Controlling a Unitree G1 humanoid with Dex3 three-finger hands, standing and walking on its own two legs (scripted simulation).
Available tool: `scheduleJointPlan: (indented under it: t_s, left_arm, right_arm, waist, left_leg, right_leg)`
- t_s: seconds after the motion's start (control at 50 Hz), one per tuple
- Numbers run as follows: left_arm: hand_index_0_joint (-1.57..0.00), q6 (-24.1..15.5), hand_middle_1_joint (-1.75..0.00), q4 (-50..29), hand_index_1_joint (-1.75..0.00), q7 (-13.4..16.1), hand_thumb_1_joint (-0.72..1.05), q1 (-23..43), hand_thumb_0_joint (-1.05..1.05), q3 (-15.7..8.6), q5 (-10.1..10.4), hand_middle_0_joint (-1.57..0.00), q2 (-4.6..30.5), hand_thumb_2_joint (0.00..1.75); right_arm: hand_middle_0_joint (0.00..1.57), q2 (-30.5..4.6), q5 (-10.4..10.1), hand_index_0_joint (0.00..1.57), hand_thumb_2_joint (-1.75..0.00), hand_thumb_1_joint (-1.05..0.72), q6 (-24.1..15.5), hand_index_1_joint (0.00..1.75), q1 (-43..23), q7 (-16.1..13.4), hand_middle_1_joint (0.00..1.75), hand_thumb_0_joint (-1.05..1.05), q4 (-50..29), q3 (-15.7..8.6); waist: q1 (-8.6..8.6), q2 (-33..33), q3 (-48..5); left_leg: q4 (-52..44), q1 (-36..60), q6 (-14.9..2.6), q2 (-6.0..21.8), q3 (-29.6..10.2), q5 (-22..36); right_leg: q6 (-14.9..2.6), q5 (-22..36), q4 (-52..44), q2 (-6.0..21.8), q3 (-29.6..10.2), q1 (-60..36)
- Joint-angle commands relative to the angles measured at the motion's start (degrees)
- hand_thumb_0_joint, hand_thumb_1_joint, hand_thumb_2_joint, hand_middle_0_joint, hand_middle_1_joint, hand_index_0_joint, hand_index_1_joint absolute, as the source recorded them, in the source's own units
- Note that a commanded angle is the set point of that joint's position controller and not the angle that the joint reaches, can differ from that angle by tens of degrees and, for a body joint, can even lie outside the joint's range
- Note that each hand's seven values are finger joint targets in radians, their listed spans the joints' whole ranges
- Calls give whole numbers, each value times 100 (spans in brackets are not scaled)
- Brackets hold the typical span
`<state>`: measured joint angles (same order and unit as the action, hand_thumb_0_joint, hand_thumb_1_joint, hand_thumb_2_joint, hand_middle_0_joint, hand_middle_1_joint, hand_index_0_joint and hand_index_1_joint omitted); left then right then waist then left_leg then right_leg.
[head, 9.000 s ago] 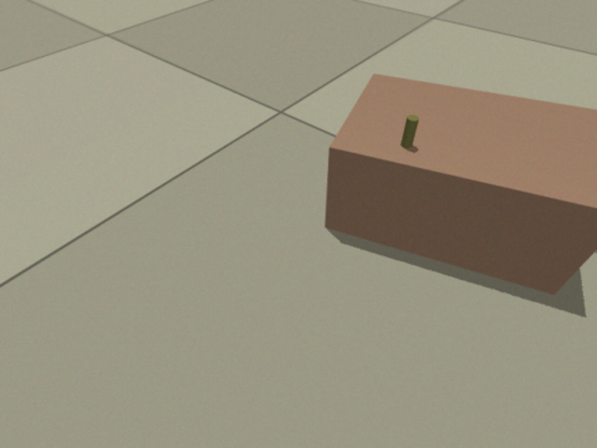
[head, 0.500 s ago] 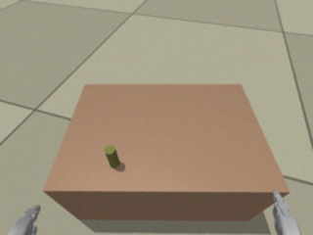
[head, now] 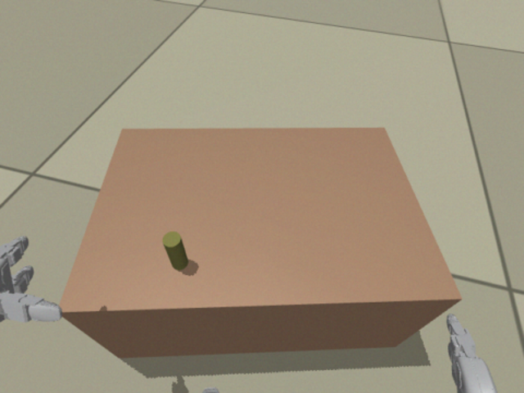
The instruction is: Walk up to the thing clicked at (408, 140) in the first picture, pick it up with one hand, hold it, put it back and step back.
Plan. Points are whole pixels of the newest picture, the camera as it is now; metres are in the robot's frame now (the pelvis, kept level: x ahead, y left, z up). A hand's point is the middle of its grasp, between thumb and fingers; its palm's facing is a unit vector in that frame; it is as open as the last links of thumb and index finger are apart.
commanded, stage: go down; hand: left
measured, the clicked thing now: (176, 251) +0.47 +0.21 -0.21
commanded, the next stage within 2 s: approach in 0.76 s
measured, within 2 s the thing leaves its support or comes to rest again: neither
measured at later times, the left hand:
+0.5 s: hand (24, 243) +0.35 +0.38 +0.04, palm faces +0.19 -0.98 -0.10, open 17.5 cm
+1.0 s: hand (21, 228) +0.38 +0.39 +0.04, palm faces +0.21 -0.98 -0.06, open 17.6 cm
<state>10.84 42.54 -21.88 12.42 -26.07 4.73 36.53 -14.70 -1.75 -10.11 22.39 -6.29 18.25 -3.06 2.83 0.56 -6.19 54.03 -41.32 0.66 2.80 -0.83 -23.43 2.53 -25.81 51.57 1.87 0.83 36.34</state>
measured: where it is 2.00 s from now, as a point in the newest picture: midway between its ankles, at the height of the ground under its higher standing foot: outside the picture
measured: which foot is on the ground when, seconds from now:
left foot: down 0.00-1.00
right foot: down 0.00-1.00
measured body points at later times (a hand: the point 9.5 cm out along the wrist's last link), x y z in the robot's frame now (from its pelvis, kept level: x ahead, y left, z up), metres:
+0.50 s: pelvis +0.00 +0.01 +0.00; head +0.07 +0.04 +0.44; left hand +0.34 +0.43 +0.04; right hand +0.15 -0.25 -0.04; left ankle +0.03 +0.12 -0.69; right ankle +0.00 -0.15 -0.69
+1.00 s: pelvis +0.00 +0.01 -0.01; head +0.09 +0.05 +0.43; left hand +0.36 +0.44 +0.05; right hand +0.16 -0.25 -0.04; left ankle +0.03 +0.12 -0.69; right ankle +0.00 -0.15 -0.69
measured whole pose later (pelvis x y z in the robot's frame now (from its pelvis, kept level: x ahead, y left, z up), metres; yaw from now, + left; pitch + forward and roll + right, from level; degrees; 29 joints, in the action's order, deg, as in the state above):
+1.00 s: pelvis +0.00 +0.01 -0.01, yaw -1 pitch +16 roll -4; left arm -8.2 64.2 -30.0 30.0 -34.6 6.6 47.2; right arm -14.4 0.2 -10.7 19.0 -4.3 18.8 1.2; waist 5.6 1.6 -7.1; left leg 57.7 -49.5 0.2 3.7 -1.7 -24.5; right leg 2.9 -25.6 52.8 0.9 1.3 43.3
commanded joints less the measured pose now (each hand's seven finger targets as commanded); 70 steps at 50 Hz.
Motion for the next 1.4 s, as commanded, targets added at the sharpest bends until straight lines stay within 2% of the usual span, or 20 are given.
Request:
scheduleJointPlan:
  t_s: [0.0, 0.04, 0.08, 0.2, 0.28, 0.32, 0.36, 0.52, 0.56, 0.6, 0.64, 0.74, 0.88, 0.9, 0.92, 1.0, 1.06, 1.16, 1.32, 1.38]
  left_arm:
    - [-5, -881, -2, -593, -2, -192, -52, 1884, 0, -600, 83, -5, 2209, 3]
    - [-5, -1060, -2, -346, -1, -234, -51, 1945, 0, -680, 123, -5, 2267, 2]
    - [-5, -1215, -2, -179, -2, -283, -51, 2121, 0, -758, 100, -5, 2513, 3]
    - [-5, -1543, -2, 275, -2, -434, -52, 2526, 0, -759, 124, -5, 2670, 2]
    - [-6, -1683, -3, 523, -3, -519, -54, 2678, 0, -791, 163, -5, 2698, 2]
    - [-6, -1756, -3, 563, -3, -575, -57, 2748, 0, -809, 189, -6, 2782, 2]
    - [-6, -1800, -3, 683, -3, -594, -57, 2828, 0, -801, 186, -5, 2768, 2]
    - [-6, -1942, -5, 710, -5, -682, -61, 2960, 0, -1001, 243, -6, 3058, 3]
    - [-6, -1968, -5, 631, -5, -694, -61, 2970, 0, -984, 229, -6, 3006, 4]
    - [-5, -1987, -5, 641, -5, -670, -61, 2975, 0, -1123, 227, -5, 3191, 4]
    - [-5, -2006, -6, 675, -6, -690, -61, 2947, 0, -1076, 248, -5, 3046, 5]
    - [-5, -1998, -5, 592, -6, -728, -61, 2985, 0, -1156, 274, -5, 3175, 5]
    - [-6, -2131, -5, 840, -6, -774, -57, 3306, 0, -1173, 281, -6, 3203, 1]
    - [-6, -2177, -5, 977, -5, -802, -58, 3253, 0, -1171, 312, -6, 3112, 1]
    - [-6, -2227, -6, 1097, -6, -846, -59, 3376, 0, -1073, 337, -6, 2958, 1]
    - [-5, -2620, -5, 1570, -6, -933, -57, 3332, 0, -1008, 541, -5, 2565, 4]
    - [-5, -3067, -7, 1700, -7, -1001, -60, 3381, 0, -1129, 751, -5, 2399, 4]
    - [-5, -3822, -9, 1539, -9, -876, -60, 3458, 0, -1405, 916, -4, 2468, 6]
    - [-5, -4699, -9, 1228, -10, -497, -60, 3728, 0, -1776, 706, -6, 2785, 7]
    - [-5, -4790, -8, 1336, -10, -398, -61, 3925, 0, -1667, 529, -6, 2817, 5]
  right_arm:
    - [5, -1005, -3, 5, -5, 55, -432, 5, -164, 0, 5, 0, -942, -497]
    - [5, -849, 18, 5, -5, 56, -445, 5, -217, 38, 5, 0, -854, -288]
    - [5, -1000, 28, 5, -5, 56, -446, 5, -199, 12, 5, 0, -881, -409]
    - [5, -1065, 79, 5, -5, 55, -421, 5, -143, 26, 5, 0, -700, -376]
    - [5, -886, 74, 5, -5, 55, -398, 5, -208, 62, 5, 0, -715, -158]
    - [5, -1024, 81, 5, -5, 55, -398, 5, -174, 41, 5, 0, -744, -283]
    - [5, -852, 81, 5, -5, 55, -398, 5, -315, 71, 5, 0, -705, -56]
    - [5, -1034, 114, 5, -5, 54, -345, 5, -104, 80, 5, 0, -621, -208]
    - [5, -928, 123, 5, -5, 54, -363, 5, -337, 107, 5, 0, -877, -71]
    - [5, -1022, 123, 5, -5, 54, -340, 5, -222, 93, 5, 0, -743, -167]
    - [5, -995, 121, 5, -5, 54, -346, 5, -318, 107, 5, 0, -783, -171]
    - [5, -878, 130, 5, -5, 53, -327, 5, -137, 135, 5, 0, -772, -18]
    - [5, -988, 140, 5, -4, 54, -349, 5, -283, 109, 5, 0, -903, -141]
    - [5, -885, 138, 5, -4, 54, -341, 5, -293, 134, 5, 0, -740, -37]
    - [5, -817, 146, 5, -4, 54, -343, 5, -212, 155, 5, 0, -656, 22]
    - [5, -866, 176, 5, -4, 55, -394, 5, -390, 216, 5, 0, -854, 16]
    - [5, -914, 226, 5, -4, 56, -412, 5, -275, 304, 5, 0, -943, -36]
    - [5, -1168, 304, 5, -4, 56, -456, 5, -234, 385, 5, 0, -1364, -347]
    - [5, -1303, 502, 5, -5, 54, -402, 5, -46, 519, 5, 0, -2204, -555]
    - [5, -1318, 528, 5, -5, 53, -372, 5, -14, 578, 5, 0, -2329, -598]
  waist:
    - [-30, -860, -1426]
    - [-122, -900, -1432]
    - [-51, -880, -1623]
    - [64, -1036, -1618]
    - [57, -953, -1601]
    - [136, -924, -1697]
    - [64, -956, -1558]
    - [90, -1317, -1968]
    - [57, -1225, -2062]
    - [58, -1258, -1956]
    - [79, -1315, -1881]
    - [76, -1312, -2179]
    - [270, -1074, -1855]
    - [221, -1048, -1782]
    - [334, -1080, -1710]
    - [479, -670, -1591]
    - [581, -753, -1961]
    - [697, -946, -2208]
    - [900, -1745, -3254]
    - [1011, -2214, -3299]
  left_leg:
    - [-992, 1491, -46, -102, -77, 993]
    - [-932, 1384, -61, -150, -15, 1073]
    - [-880, 1456, -75, -143, -19, 1207]
    - [-872, 1555, -63, -121, -30, 1254]
    - [-862, 1394, -80, -125, -23, 1100]
    - [-787, 1460, -101, -130, 3, 1285]
    - [-798, 1287, -92, -134, 1, 1120]
    - [-665, 1643, -40, -27, -104, 1874]
    - [-639, 1628, -48, -32, -92, 1860]
    - [-695, 1589, -26, -12, -136, 1695]
    - [-730, 1513, -16, -17, -130, 1477]
    - [-513, 1675, -48, -7, -104, 2383]
    - [-550, 1283, -92, -59, -46, 1385]
    - [-528, 1164, -90, -50, -84, 1379]
    - [-458, 1131, -100, -34, -87, 1390]
    - [-124, 632, -160, -52, -85, 1159]
    - [244, 581, -123, -13, -161, 1533]
    - [731, 142, -87, -29, -226, 1110]
    - [1773, -182, -10, -5, -369, 1829]
    - [1936, -324, 55, 52, -459, 1569]
  right_leg:
    - [-294, 918, -659, -225, 221, 21]
    - [-301, 1006, -697, -197, 185, -57]
    - [-288, 1142, -695, -197, 170, -122]
    - [-304, 1143, -711, -216, 171, 91]
    - [-306, 1039, -726, -227, 175, 131]
    - [-278, 1236, -727, -225, 161, 120]
    - [-301, 1077, -699, -231, 155, 208]
    - [-314, 1357, -550, -273, 220, 329]
    - [-309, 1378, -566, -276, 215, 280]
    - [-318, 1224, -554, -296, 232, 355]
    - [-329, 1102, -555, -295, 232, 399]
    - [-303, 1671, -492, -289, 218, 252]
    - [-294, 1218, -532, -280, 182, 438]
    - [-302, 1178, -474, -292, 204, 526]
    - [-308, 1149, -437, -300, 210, 763]
    - [-288, 1053, -210, -297, 202, 1113]
    - [-298, 1223, 131, -293, 236, 1402]
    - [-337, 878, 592, -302, 211, 1985]
    - [-386, 1215, 1682, -331, 270, 2856]
    - [-448, 864, 2048, -351, 312, 3439]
